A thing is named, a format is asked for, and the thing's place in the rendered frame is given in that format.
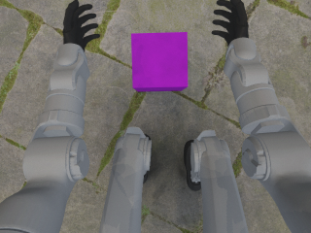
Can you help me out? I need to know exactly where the robot left upper arm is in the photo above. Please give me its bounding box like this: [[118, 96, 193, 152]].
[[0, 135, 90, 233]]

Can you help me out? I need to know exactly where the robot left shin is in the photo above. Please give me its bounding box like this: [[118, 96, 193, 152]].
[[114, 126, 147, 175]]

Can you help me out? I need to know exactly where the robot right hand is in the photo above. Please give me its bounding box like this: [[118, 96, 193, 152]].
[[211, 0, 249, 46]]

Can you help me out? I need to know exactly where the robot right forearm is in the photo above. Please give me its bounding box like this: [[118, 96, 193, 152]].
[[224, 37, 311, 152]]

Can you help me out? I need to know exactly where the robot right upper arm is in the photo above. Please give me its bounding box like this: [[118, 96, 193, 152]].
[[241, 131, 311, 233]]

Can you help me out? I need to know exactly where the carton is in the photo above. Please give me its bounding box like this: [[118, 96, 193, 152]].
[[131, 32, 189, 92]]

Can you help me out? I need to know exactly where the robot right foot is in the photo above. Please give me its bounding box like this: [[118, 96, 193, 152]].
[[184, 140, 201, 191]]

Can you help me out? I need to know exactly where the robot left hand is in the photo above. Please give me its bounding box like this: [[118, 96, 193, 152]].
[[62, 0, 100, 51]]

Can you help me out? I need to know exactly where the robot left forearm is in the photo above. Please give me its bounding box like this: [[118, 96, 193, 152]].
[[22, 43, 90, 178]]

